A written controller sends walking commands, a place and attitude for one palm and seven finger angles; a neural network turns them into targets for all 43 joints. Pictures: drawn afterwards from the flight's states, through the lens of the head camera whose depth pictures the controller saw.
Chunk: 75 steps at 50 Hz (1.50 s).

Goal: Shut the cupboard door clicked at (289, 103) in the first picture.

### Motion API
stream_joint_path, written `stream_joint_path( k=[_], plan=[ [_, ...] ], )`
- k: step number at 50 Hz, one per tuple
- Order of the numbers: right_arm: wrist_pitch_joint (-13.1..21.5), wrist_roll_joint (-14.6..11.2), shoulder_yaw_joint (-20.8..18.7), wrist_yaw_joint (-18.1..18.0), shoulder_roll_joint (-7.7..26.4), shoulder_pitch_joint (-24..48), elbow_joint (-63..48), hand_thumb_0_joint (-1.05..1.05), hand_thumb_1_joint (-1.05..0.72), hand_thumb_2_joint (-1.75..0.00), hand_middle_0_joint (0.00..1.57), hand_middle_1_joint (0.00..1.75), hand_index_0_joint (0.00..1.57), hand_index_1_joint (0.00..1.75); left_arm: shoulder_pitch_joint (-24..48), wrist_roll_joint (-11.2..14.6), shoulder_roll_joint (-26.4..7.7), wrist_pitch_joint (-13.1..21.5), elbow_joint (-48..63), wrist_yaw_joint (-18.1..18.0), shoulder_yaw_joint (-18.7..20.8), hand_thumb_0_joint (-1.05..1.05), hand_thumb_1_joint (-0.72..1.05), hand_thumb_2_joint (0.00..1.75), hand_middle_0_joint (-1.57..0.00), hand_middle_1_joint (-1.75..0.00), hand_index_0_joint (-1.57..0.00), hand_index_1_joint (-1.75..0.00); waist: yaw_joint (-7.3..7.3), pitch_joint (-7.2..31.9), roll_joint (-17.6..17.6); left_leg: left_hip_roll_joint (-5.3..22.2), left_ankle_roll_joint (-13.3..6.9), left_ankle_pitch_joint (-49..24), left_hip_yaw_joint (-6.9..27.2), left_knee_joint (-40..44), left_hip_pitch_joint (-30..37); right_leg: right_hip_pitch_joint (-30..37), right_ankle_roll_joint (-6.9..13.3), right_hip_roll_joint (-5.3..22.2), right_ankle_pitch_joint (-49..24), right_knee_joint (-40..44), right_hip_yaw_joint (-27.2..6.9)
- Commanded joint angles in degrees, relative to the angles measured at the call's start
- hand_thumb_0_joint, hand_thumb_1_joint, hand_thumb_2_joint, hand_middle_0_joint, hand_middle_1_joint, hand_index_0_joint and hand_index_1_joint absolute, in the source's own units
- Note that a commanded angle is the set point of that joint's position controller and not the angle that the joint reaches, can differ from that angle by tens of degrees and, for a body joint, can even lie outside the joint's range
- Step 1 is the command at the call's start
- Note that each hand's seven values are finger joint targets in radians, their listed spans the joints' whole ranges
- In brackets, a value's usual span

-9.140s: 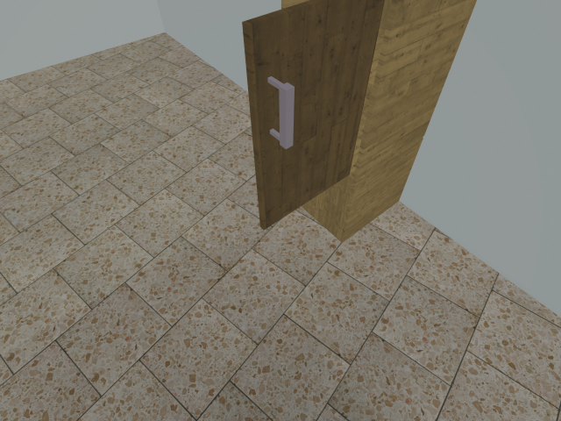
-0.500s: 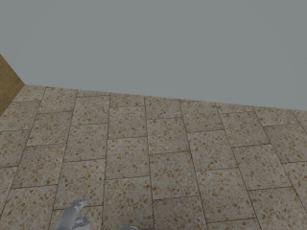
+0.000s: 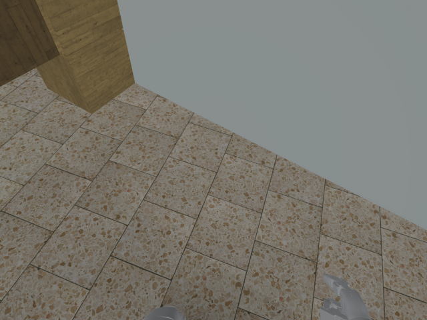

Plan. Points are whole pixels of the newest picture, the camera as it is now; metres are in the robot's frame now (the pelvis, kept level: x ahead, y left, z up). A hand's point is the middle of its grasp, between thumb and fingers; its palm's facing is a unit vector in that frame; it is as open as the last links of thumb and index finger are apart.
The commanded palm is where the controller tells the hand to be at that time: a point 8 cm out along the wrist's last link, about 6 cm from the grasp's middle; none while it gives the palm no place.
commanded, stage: walk to a spot facing it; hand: left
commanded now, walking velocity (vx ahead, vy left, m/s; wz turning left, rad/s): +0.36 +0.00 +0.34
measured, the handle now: out of the picture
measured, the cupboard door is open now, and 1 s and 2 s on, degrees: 91 91 91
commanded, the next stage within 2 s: turn to face it in 1.50 s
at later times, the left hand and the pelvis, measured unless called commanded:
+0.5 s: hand (156, 212) +0.35 +0.17 -0.14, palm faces +0.05 -0.98 -0.17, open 7.4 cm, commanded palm none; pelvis +0.21 -0.01 +0.00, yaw +8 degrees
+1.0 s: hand (154, 251) +0.27 +0.16 -0.16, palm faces +0.42 -0.90 -0.12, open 7.3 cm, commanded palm none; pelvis +0.42 +0.06 +0.01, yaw +19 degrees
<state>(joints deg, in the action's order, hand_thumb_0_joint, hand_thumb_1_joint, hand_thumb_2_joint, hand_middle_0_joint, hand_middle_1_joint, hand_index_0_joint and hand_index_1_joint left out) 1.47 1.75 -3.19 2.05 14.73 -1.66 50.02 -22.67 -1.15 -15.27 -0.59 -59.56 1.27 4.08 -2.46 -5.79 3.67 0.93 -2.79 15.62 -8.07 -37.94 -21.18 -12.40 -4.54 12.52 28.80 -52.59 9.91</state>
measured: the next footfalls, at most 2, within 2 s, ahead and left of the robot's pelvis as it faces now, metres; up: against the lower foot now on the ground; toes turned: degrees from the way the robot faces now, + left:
right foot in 0.50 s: +0.35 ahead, -0.11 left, +0.00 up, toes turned +3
left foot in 1.00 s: +0.53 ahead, +0.19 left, +0.00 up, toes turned +26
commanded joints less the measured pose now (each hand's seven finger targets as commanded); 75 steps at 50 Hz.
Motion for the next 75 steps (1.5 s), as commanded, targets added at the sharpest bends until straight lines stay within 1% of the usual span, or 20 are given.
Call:
stream_joint_path(
  k=[1,3,5,19,21,23,24,25,28,31,45,48,49,50,51,53,55,58,68,75],
  plan=[
    [0.5,-0.6,-3.1,-2.4,12.7,-15.1,1.3,0.0,-0.9,-0.9,0.2,0.3,0.2,0.3,13.7,-0.2,-3.2,2.9,10.8,-0.3,0.8,0.0,0.9,0.9,-0.2,-0.3,-0.2,-0.3,7.66,6.5,-9.5,19.3,-8.1,-0.9,28.4,23.2,19.2,-29.3,1.2,-1.5,-5.3,-21.7,-9.2],
    [1.5,-0.6,-1.5,-2.5,8.5,-10.1,0.8,0.0,-0.9,-0.9,0.2,0.3,0.2,0.3,7.6,-0.9,-2.9,1.7,7.2,0.4,0.7,0.0,0.9,0.9,-0.2,-0.3,-0.2,-0.3,3.25,3.4,-13.2,13.7,-4.6,-2.5,19.0,25.5,12.1,-23.8,0.6,-1.8,-13.2,-18.6,-9.4],
    [2.5,-1.0,-0.8,-2.6,6.5,-12.0,1.8,0.0,-0.9,-0.9,0.2,0.3,0.2,0.3,6.3,-0.9,-2.2,1.5,6.4,0.6,0.4,0.0,0.9,0.9,-0.2,-0.3,-0.2,-0.3,2.39,3.6,-11.9,11.7,-4.6,-12.1,15.8,25.9,14.4,-24.7,0.2,-3.2,-16.6,-16.3,-8.7],
    [3.2,-0.3,-0.1,-3.5,3.1,-25.7,10.7,0.0,-0.9,-0.9,0.2,0.3,0.2,0.3,24.7,0.0,0.5,2.9,12.3,0.6,-1.1,0.0,0.9,0.9,-0.2,-0.3,-0.2,-0.3,5.93,-1.1,-9.7,12.8,-7.3,-28.1,15.9,25.2,20.0,-20.1,3.3,-7.0,-20.2,12.9,-6.4],
    [3.0,-0.2,-0.3,-3.6,3.6,-25.4,11.6,0.0,-0.9,-0.9,0.2,0.3,0.2,0.3,21.5,0.1,-0.2,3.3,11.6,0.5,-0.8,0.0,0.9,0.9,-0.2,-0.3,-0.2,-0.3,3.95,0.4,-9.2,12.4,-6.7,-32.9,15.5,20.8,19.6,-12.4,4.7,-9.0,-17.5,16.8,-5.4],
    [3.0,-0.7,-0.5,-3.4,3.8,-24.9,12.0,0.0,-0.9,-0.9,0.2,0.3,0.2,0.3,7.2,-0.2,-2.8,4.4,7.0,0.1,0.4,0.0,0.9,0.9,-0.2,-0.3,-0.2,-0.3,-2.38,7.7,-2.9,8.3,-3.8,-35.7,13.5,4.0,13.2,9.5,6.2,-10.4,-20.9,22.4,-5.8],
    [3.3,-1.5,-0.4,-3.0,2.1,-25.0,11.1,0.0,-0.9,-0.9,0.2,0.3,0.2,0.3,-3.0,-0.8,-7.4,5.0,3.9,-0.7,1.9,0.0,0.9,0.9,-0.2,-0.3,-0.2,-0.3,-6.04,14.7,4.8,2.5,-1.2,-21.7,8.9,-12.1,-0.1,26.9,9.7,1.2,-21.7,24.1,-18.9],
    [3.5,-1.8,0.0,-3.2,-0.4,-27.9,10.0,0.0,-0.9,-0.9,0.2,0.3,0.2,0.3,-7.5,-0.4,-11.1,4.7,2.1,-1.0,2.6,0.0,0.9,0.9,-0.2,-0.3,-0.2,-0.3,-4.81,20.5,13.7,-4.4,1.0,15.7,7.4,-29.8,-10.0,32.8,14.9,15.7,-26.3,31.4,-37.7],
    [2.5,-1.2,-0.6,-2.3,-1.4,-18.9,9.7,0.0,-0.9,-0.9,0.2,0.3,0.2,0.3,4.7,0.3,-3.2,4.7,4.0,-1.7,0.6,0.0,0.9,0.9,-0.2,-0.3,-0.2,-0.3,-0.41,4.5,2.0,4.3,0.7,4.9,11.3,-36.8,-14.0,10.1,12.5,10.7,-19.3,38.4,-26.1],
    [0.3,-0.3,0.1,-1.8,-4.4,-21.5,11.0,0.0,-0.9,-0.9,0.2,0.3,0.2,0.3,6.6,0.2,1.7,6.0,3.7,-1.6,-1.0,0.0,0.9,0.9,-0.2,-0.3,-0.2,-0.3,3.46,3.1,4.0,5.7,2.3,-0.4,9.6,-30.7,-9.5,1.2,10.4,6.2,-24.0,41.3,-12.7],
    [0.8,-0.5,0.4,0.6,-3.5,0.2,4.1,0.0,-0.9,-0.9,0.2,0.3,0.2,0.3,-3.2,-0.2,-1.9,6.2,-4.3,-2.0,-1.4,0.0,0.9,0.9,-0.2,-0.3,-0.2,-0.3,0.19,-0.5,3.8,2.7,1.9,-3.2,1.5,0.4,-11.0,14.5,10.7,6.7,-39.2,39.4,-3.3],
    [1.4,0.1,-0.3,-0.3,-1.0,-9.0,6.9,0.0,-0.9,-0.9,0.2,0.3,0.2,0.3,-2.2,0.1,-2.8,5.8,-4.6,-1.9,-1.2,0.0,0.9,0.9,-0.2,-0.3,-0.2,-0.3,5.64,3.5,2.2,-2.5,-0.2,-3.6,-2.6,7.0,8.7,8.3,8.6,4.2,-52.5,24.4,1.3],
    [1.5,0.3,-1.2,-0.9,2.6,-17.9,9.0,0.0,-0.9,-0.9,0.2,0.3,0.2,0.3,-1.9,0.4,-2.2,5.7,-3.7,-1.7,-1.4,0.0,0.9,0.9,-0.2,-0.3,-0.2,-0.3,9.75,8.3,-2.4,1.4,-2.2,-4.2,2.7,8.3,23.6,-0.8,6.7,2.7,-45.7,11.7,2.7],
    [1.8,0.8,-3.0,-1.7,9.7,-25.7,10.2,0.0,-0.9,-0.9,0.2,0.3,0.2,0.3,-3.4,0.9,0.6,5.6,-1.8,-1.0,-1.7,0.0,0.9,0.9,-0.2,-0.3,-0.2,-0.3,11.78,16.4,-15.2,17.3,-8.6,-3.3,26.5,12.4,36.9,-15.6,3.4,-5.7,-17.9,-7.1,4.4],
    [1.5,-0.2,-3.2,-2.6,11.6,-29.2,10.8,0.0,-0.9,-0.9,0.2,0.3,0.2,0.3,0.4,0.6,0.3,5.9,0.7,-1.0,-2.1,0.0,0.9,0.9,-0.2,-0.3,-0.2,-0.3,12.27,19.2,-15.3,23.9,-13.1,-12.9,36.7,18.3,40.4,-23.0,3.9,-8.8,1.6,-19.5,-2.6],
    [1.8,-0.7,-2.6,-3.1,8.5,-21.1,9.1,0.0,-0.9,-0.9,0.2,0.3,0.2,0.3,6.9,0.3,0.2,5.3,2.0,-1.5,-1.5,0.0,0.9,0.9,-0.2,-0.3,-0.2,-0.3,8.77,9.2,-4.5,22.5,-11.9,-10.3,30.3,21.4,23.7,-25.6,4.4,-4.8,-2.9,-25.6,-7.5],
    [2.6,-0.6,-1.3,-3.2,3.8,-14.9,7.7,0.0,-0.9,-0.9,0.2,0.3,0.2,0.3,3.8,-0.6,2.8,4.0,0.1,-0.9,-1.1,0.0,0.9,0.9,-0.2,-0.3,-0.2,-0.3,4.32,3.3,-8.6,18.0,-8.0,-7.9,21.1,24.6,12.5,-22.0,3.7,-2.2,-9.3,-20.9,-9.6],
    [3.6,-0.8,-0.3,-3.3,1.2,-15.4,8.5,0.0,-0.9,-0.9,0.2,0.3,0.2,0.3,1.1,-0.7,4.2,2.6,-0.6,-0.5,-1.1,0.0,0.9,0.9,-0.2,-0.3,-0.2,-0.3,2.01,3.8,-11.4,13.5,-6.1,-11.9,13.2,26.7,10.2,-18.9,2.9,-3.2,-14.4,-14.4,-8.3],
    [3.7,-0.6,0.1,-3.5,0.9,-24.5,11.3,0.0,-0.9,-0.9,0.2,0.3,0.2,0.3,17.6,-0.4,3.0,1.9,5.8,0.5,-0.9,0.0,0.9,0.9,-0.2,-0.3,-0.2,-0.3,4.38,-0.6,-9.5,13.1,-5.4,-23.5,8.5,28.3,19.9,-26.1,3.3,-5.3,-25.0,4.3,-6.3],
    [3.1,0.2,0.4,-3.7,2.8,-28.8,14.6,0.0,-0.9,-0.9,0.2,0.3,0.2,0.3,21.1,-0.1,1.5,3.0,7.9,0.5,-1.5,0.0,0.9,0.9,-0.2,-0.3,-0.2,-0.3,4.43,0.6,-8.4,14.8,-4.8,-44.2,6.2,19.4,24.8,-14.7,7.6,-10.2,-16.8,17.7,-3.2]
  ],
)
